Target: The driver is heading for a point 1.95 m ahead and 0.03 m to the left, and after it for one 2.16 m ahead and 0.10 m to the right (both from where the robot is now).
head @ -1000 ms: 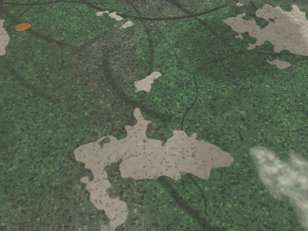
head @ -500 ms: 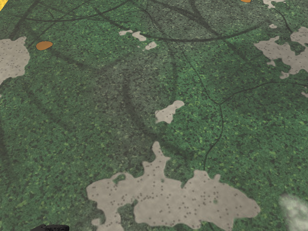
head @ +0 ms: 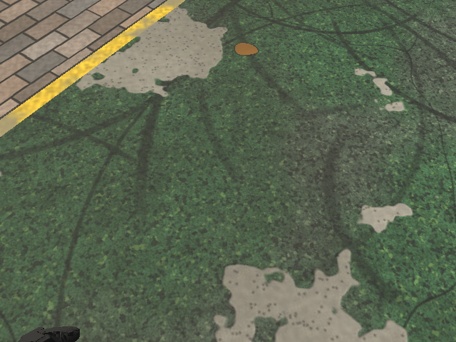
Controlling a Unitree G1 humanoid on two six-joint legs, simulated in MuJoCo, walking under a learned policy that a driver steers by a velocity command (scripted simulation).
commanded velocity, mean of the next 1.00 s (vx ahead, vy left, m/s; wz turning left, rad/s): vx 0.00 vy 0.00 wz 0.24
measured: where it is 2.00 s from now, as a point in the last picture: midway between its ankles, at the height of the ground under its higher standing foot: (255, 339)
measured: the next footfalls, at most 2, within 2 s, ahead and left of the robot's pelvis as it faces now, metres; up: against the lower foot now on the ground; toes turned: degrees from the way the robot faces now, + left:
right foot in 0.12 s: +0.10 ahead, -0.13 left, +0.00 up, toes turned +16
left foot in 0.54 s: +0.01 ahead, +0.14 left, +0.00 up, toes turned +29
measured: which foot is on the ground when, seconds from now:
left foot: down 0.00-0.12, up 0.14-0.52, down 0.54-1.00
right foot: up 0.00-0.10, down 0.12-0.54, up 0.56-0.98, down 1.00-1.00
